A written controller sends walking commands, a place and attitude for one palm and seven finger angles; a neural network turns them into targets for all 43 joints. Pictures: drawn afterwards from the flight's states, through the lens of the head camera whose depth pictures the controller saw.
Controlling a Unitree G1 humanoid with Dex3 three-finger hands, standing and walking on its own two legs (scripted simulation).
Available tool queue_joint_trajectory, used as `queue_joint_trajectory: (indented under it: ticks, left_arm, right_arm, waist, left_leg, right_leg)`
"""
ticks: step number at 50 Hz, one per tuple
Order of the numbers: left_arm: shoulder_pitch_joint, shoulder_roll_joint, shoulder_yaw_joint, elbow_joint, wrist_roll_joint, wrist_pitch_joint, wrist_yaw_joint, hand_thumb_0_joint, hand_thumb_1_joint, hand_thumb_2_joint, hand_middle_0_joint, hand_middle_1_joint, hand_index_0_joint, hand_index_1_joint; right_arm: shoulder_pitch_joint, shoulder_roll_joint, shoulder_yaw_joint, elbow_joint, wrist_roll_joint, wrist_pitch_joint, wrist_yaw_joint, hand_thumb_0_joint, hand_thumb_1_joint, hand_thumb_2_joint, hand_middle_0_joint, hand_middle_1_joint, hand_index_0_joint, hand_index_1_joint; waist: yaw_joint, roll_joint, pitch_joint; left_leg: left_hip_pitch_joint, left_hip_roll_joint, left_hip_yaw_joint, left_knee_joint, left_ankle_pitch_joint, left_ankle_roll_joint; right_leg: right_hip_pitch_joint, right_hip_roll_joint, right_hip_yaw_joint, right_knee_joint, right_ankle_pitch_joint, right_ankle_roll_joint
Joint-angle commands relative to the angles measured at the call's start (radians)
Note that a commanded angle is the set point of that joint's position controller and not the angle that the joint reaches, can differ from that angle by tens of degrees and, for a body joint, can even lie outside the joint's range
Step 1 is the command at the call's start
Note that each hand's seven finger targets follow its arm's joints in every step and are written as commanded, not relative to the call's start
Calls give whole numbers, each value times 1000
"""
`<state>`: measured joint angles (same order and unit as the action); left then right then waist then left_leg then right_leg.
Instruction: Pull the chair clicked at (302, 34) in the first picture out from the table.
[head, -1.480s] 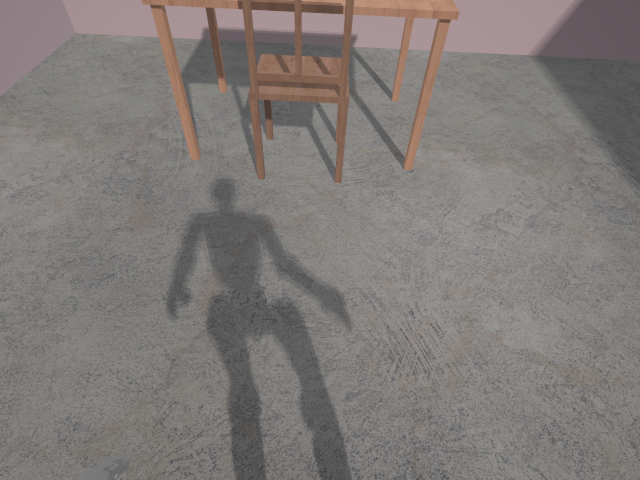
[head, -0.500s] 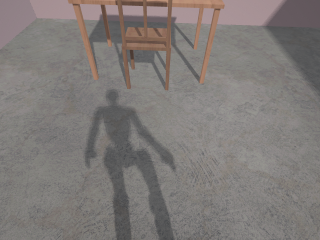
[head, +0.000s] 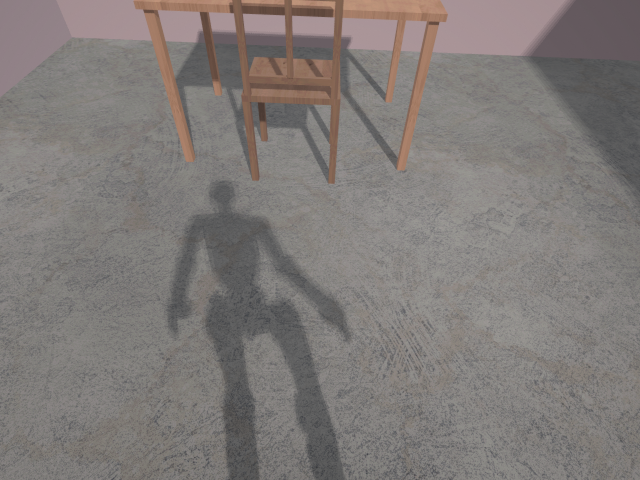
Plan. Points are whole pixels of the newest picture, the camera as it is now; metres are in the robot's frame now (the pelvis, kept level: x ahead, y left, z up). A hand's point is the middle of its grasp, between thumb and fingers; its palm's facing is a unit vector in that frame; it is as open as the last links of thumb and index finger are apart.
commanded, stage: look at it before walking up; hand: left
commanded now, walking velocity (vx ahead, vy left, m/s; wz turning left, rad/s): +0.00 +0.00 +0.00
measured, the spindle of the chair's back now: (289, 40) +1.58 +0.20 -0.10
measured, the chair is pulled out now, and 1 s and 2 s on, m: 0.00 0.00 0.00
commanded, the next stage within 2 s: walk to a spot facing it in 0.06 s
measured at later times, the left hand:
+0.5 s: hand out of the picture +0.02 +0.21 -0.20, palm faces +0.00 -0.99 -0.16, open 7.4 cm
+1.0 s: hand (245, 349) +0.37 +0.16 -0.19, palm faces -0.01 -0.99 -0.17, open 7.3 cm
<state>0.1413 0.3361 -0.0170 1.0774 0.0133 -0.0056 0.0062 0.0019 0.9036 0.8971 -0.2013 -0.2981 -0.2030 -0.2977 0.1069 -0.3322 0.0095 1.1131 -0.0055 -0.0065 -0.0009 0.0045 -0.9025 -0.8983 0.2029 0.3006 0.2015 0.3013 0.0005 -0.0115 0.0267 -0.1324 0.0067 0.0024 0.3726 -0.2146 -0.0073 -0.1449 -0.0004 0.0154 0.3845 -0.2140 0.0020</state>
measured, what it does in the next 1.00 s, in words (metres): walks ahead: right foot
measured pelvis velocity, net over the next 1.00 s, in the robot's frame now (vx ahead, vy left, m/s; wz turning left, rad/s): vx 0.27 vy -0.01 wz -0.01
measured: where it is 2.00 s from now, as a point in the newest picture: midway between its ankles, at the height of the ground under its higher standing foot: (325, 338)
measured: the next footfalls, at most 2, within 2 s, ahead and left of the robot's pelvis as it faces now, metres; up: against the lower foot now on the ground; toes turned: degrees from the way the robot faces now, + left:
right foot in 0.84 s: +0.35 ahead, -0.12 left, +0.00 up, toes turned -10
left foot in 1.24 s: +0.51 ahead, +0.14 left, +0.00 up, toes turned +11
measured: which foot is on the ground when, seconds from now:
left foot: down 0.00-0.86, up 0.88-1.00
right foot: down 0.00-0.46, up 0.48-0.82, down 0.84-1.00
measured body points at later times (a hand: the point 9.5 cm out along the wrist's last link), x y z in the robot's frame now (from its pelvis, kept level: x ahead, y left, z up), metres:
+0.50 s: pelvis +0.06 +0.03 -0.02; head +0.05 +0.05 +0.43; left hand +0.03 +0.26 -0.18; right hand +0.05 -0.22 -0.16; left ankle +0.00 +0.12 -0.75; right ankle -0.01 -0.11 -0.73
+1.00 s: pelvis +0.27 -0.01 -0.02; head +0.29 +0.00 +0.43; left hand +0.37 +0.21 -0.17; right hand +0.19 -0.23 -0.17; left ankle +0.18 +0.11 -0.65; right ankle +0.31 -0.11 -0.75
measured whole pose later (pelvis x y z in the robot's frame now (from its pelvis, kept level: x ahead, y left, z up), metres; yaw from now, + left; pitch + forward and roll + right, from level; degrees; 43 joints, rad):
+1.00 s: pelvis +0.27 -0.01 -0.02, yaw +0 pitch -2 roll -2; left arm 0.16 0.17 0.04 1.01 0.02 -0.07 0.01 0.00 0.91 0.90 -0.20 -0.30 -0.20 -0.30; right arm 0.39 -0.14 -0.04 1.16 -0.01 -0.03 -0.01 0.01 -0.91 -0.90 0.20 0.30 0.20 0.30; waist -0.04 0.01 0.06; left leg -0.39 0.10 0.04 1.27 -0.38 0.03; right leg -0.30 -0.02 -0.18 0.58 -0.25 -0.04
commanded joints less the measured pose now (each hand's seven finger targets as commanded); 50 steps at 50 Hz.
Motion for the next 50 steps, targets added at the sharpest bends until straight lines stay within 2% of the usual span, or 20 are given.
queue_joint_trajectory:
  ticks: [1, 8, 10, 13, 16, 18, 20, 22, 23, 24, 27, 30, 36, 39, 41, 42, 43, 44, 46, 50]
  left_arm:
    - [-28, 199, 47, -58, -2, -21, 8, 0, 900, 900, -200, -300, -200, -300]
    - [-31, 201, 45, -56, -2, -21, 7, 0, 900, 900, -200, -300, -200, -300]
    - [47, 79, 20, -23, -2, -1, 11, 0, 900, 900, -200, -300, -200, -300]
    - [95, 99, 33, -21, 8, 12, -4, 0, 900, 900, -200, -300, -200, -300]
    - [163, 122, 54, -25, 9, 10, -7, 0, 900, 900, -200, -300, -200, -300]
    - [187, 121, 67, -32, 4, -4, -4, 0, 900, 900, -200, -300, -200, -300]
    - [169, 99, 72, -45, 2, -13, -4, 0, 900, 900, -200, -300, -200, -300]
    - [132, 27, 62, -63, -1, -13, -10, 0, 900, 900, -200, -300, -200, -300]
    - [95, -29, 53, -88, 3, -17, -14, 0, 900, 900, -200, -300, -200, -300]
    - [16, -27, 51, -127, 12, -28, -8, 0, 900, 900, -200, -300, -200, -300]
    - [20, -46, 63, -110, 11, -42, -19, 0, 900, 900, -200, -300, -200, -300]
    - [36, -89, 60, -108, 8, -28, -33, 0, 900, 900, -200, -300, -200, -300]
    - [-78, -139, 53, -149, 1, -29, -41, 0, 900, 900, -200, -300, -200, -300]
    - [53, -112, 67, -109, 6, -35, -31, 0, 900, 900, -200, -300, -200, -300]
    - [283, -49, 91, -41, 15, -48, -19, 0, 900, 900, -200, -300, -200, -300]
    - [406, 40, 117, -11, 25, -61, -6, 0, 900, 900, -200, -300, -200, -300]
    - [450, 124, 135, 4, 13, -61, 2, 0, 900, 900, -200, -300, -200, -300]
    - [389, 104, 132, -6, -5, -55, 3, 0, 900, 900, -200, -300, -200, -300]
    - [216, 15, 107, -42, -2, -53, 8, 0, 900, 900, -200, -300, -200, -300]
    - [133, -78, 71, -52, 14, -68, 11, 0, 900, 900, -200, -300, -200, -300]
  right_arm:
    - [-42, -202, -43, -64, -1, -23, -11, 0, -900, -900, 200, 300, 200, 300]
    - [-41, -201, -42, -61, -1, -24, -11, 0, -900, -900, 200, 300, 200, 300]
    - [27, -75, -12, -31, -10, -6, -5, 0, -900, -900, 200, 300, 200, 300]
    - [53, -74, -19, -34, -19, 5, 3, 0, -900, -900, 200, 300, 200, 300]
    - [68, -50, -25, -56, -20, 3, 4, 0, -900, -900, 200, 300, 200, 300]
    - [93, -28, -30, -69, -18, -11, 4, 0, -900, -900, 200, 300, 200, 300]
    - [158, -7, -33, -59, -12, -28, 4, 0, -900, -900, 200, 300, 200, 300]
    - [294, -33, -47, -14, -13, -41, -3, 0, -900, -900, 200, 300, 200, 300]
    - [407, -102, -67, 19, -23, -46, -8, 0, -900, -900, 200, 300, 200, 300]
    - [475, -91, -69, 35, -22, -49, -17, 0, -900, -900, 200, 300, 200, 300]
    - [450, -1, -48, 27, -14, -71, -33, 0, -900, -900, 200, 300, 200, 300]
    - [423, 21, -51, 27, -14, -85, -38, 0, -900, -900, 200, 300, 200, 300]
    - [471, 59, -48, 67, -17, -86, -39, 0, -900, -900, 200, 300, 200, 300]
    - [452, 30, -58, 75, -9, -82, -41, 0, -900, -900, 200, 300, 200, 300]
    - [431, 36, -62, 65, -2, -81, -33, 0, -900, -900, 200, 300, 200, 300]
    - [443, 83, -54, 49, 7, -83, -21, 0, -900, -900, 200, 300, 200, 300]
    - [487, 130, -50, 21, 11, -84, -24, 0, -900, -900, 200, 300, 200, 300]
    - [397, 118, -58, 5, 11, -79, -24, 0, -900, -900, 200, 300, 200, 300]
    - [304, 137, -65, -14, 1, -68, -13, 0, -900, -900, 200, 300, 200, 300]
    - [357, 186, -60, -13, -19, -17, -1, 0, -900, -900, 200, 300, 200, 300]
  waist:
    - [3, 9, -56]
    - [1, 1, -64]
    - [3, -4, -79]
    - [16, -40, 31]
    - [30, -134, 105]
    - [19, -144, 103]
    - [-14, -89, 78]
    - [-69, 84, 78]
    - [-106, 287, 89]
    - [-123, 251, 146]
    - [-78, 96, 143]
    - [-42, 121, 107]
    - [-50, 165, 131]
    - [20, 150, 49]
    - [126, 91, -74]
    - [174, -69, -161]
    - [134, -225, -275]
    - [136, -96, -174]
    - [67, -19, 34]
    - [-43, -67, 88]
  left_leg:
    - [20, 114, -92, -51, 168, 35]
    - [23, 115, -92, -58, 163, 34]
    - [19, 101, -65, -34, 23, 17]
    - [-121, 66, -57, 0, -298, 27]
    - [-243, 18, 15, 174, -301, 21]
    - [-252, 31, 46, 245, -218, 21]
    - [-142, 44, 45, 148, -176, 28]
    - [74, 132, -102, -5, -181, 78]
    - [172, 309, -350, -139, -201, 158]
    - [201, 386, -449, -200, -96, 210]
    - [231, 366, -320, -138, 298, 234]
    - [214, 291, -153, -159, 308, 197]
    - [145, 211, 4, -167, 496, 147]
    - [146, 230, 50, 7, 778, 132]
    - [-5, 182, 76, 302, 676, 83]
    - [-226, 108, 107, 607, 322, 54]
    - [-399, -1, 72, 969, -316, 30]
    - [-450, 48, -20, 1060, -302, 57]
    - [-462, 134, -26, 1029, -171, 60]
    - [-335, 161, 15, 816, -111, 17]
  right_leg:
    - [5, -119, 99, -63, 174, -33]
    - [14, -121, 97, -68, 169, -31]
    - [15, -111, 92, -61, -14, -17]
    - [-47, -110, 150, -101, -358, -43]
    - [-53, -184, 271, -176, -504, -107]
    - [-42, -243, 332, -197, -449, -155]
    - [-86, -215, 251, -109, -300, -153]
    - [-275, -72, 74, 137, -206, -86]
    - [-441, 25, -85, 420, -232, -37]
    - [-574, 9, -50, 573, -338, -32]
    - [-630, -89, -2, 714, -234, -25]
    - [-577, -106, -46, 649, -144, -7]
    - [-388, -42, -182, 319, -6, -27]
    - [-174, 2, -192, 251, 30, -68]
    - [173, -5, -157, 174, 106, -94]
    - [381, -223, 87, 129, 35, -170]
    - [452, -490, 528, -19, 32, -280]
    - [342, -480, 516, -109, -86, -289]
    - [12, -427, 355, -169, -246, -220]
    - [-260, -313, 51, -211, -100, -153]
